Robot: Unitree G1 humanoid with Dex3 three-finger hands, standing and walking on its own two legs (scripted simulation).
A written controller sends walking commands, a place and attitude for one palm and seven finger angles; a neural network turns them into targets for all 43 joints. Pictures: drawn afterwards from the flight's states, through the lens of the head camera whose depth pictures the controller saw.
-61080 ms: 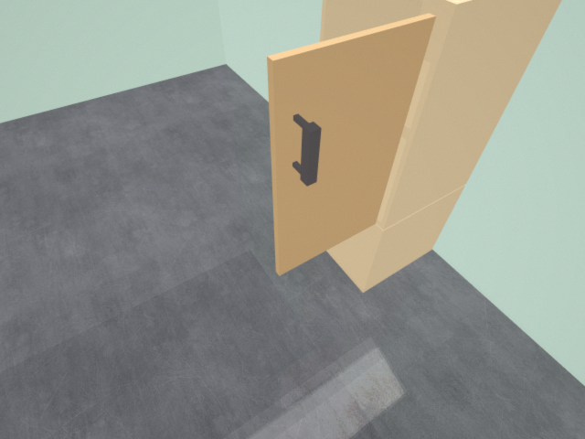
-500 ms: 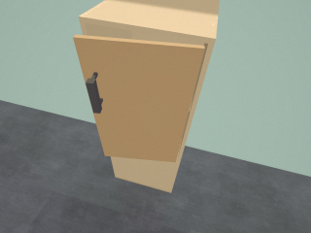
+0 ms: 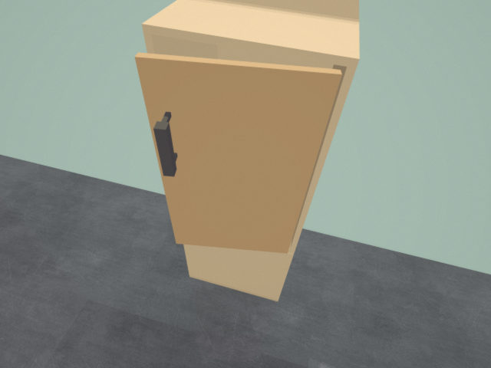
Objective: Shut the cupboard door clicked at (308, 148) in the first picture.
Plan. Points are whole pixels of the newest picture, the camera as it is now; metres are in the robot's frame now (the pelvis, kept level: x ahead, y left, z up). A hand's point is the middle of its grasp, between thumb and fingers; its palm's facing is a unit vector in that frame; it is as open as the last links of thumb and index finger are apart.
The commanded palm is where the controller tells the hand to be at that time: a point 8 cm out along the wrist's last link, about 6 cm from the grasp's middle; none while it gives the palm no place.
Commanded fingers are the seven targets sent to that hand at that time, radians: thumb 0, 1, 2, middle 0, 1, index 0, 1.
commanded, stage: come to a stop and stand still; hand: left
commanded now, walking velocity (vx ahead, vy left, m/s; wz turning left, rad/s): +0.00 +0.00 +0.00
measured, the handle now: (168, 144) +0.50 +0.20 +0.08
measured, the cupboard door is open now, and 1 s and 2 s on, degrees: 11 11 11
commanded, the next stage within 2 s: look again from close up in 0.16 s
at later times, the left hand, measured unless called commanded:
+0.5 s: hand out of the picture -0.03 +0.15 -0.18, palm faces +0.04 -0.99 -0.16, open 7.4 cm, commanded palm none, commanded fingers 0.00 0.90 0.90 -0.20 -0.30 -0.20 -0.30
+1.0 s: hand (136, 363) +0.15 +0.19 -0.08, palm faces +0.21 -0.96 -0.20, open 7.2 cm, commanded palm +0.13 +0.20 -0.06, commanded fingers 0.00 0.90 0.90 -0.33 -0.44 -0.33 -0.44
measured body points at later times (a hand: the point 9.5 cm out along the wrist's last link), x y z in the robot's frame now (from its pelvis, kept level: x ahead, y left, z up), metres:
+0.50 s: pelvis +0.01 +0.00 +0.00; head +0.01 +0.01 +0.45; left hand -0.03 +0.21 -0.16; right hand +0.01 -0.22 -0.15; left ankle +0.07 +0.05 -0.74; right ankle +0.03 -0.14 -0.74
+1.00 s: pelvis +0.02 -0.01 -0.01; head +0.02 +0.00 +0.44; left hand +0.13 +0.24 -0.07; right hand +0.07 -0.25 -0.13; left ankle +0.07 +0.05 -0.74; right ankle +0.04 -0.13 -0.74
